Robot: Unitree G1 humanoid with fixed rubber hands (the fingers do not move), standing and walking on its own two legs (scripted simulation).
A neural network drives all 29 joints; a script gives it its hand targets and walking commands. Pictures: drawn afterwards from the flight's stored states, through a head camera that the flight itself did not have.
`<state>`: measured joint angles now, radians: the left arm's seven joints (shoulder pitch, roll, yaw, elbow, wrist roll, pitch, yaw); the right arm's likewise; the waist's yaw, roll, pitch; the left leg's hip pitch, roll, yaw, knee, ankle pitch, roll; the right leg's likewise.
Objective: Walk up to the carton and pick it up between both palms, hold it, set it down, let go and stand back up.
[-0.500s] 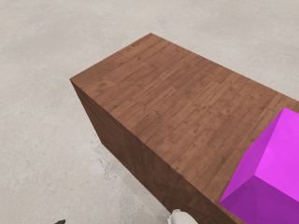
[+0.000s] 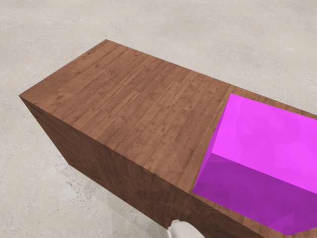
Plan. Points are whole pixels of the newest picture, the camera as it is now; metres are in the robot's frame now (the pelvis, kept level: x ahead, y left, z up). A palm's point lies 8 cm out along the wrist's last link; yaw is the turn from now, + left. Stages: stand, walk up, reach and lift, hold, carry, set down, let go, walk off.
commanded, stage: walk up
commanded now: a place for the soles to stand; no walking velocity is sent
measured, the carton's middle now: (259, 164) +0.30 -0.25 +0.01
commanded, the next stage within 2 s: none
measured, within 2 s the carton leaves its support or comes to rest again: neither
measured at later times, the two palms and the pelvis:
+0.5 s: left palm out of the picture +0.09 +0.32 -0.09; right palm out of the picture +0.04 -0.28 -0.13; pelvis -0.01 +0.02 -0.01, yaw -6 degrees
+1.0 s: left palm (46, 226) +0.20 +0.29 -0.08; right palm out of the picture -0.02 -0.28 -0.13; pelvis +0.02 +0.02 +0.00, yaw -21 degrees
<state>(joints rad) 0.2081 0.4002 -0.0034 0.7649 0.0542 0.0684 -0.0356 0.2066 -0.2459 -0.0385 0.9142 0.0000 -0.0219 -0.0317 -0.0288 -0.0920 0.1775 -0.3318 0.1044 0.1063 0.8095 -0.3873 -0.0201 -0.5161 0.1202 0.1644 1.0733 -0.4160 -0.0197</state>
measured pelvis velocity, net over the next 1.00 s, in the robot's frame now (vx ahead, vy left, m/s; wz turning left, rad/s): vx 0.02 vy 0.02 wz -0.37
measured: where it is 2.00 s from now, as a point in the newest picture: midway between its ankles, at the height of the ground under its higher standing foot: outside the picture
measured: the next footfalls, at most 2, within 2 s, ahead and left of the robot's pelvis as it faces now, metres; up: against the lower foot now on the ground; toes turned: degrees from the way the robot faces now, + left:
right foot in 0.10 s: +0.11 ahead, -0.12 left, +0.00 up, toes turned +5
left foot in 0.52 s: +0.09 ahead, +0.16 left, +0.00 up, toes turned -8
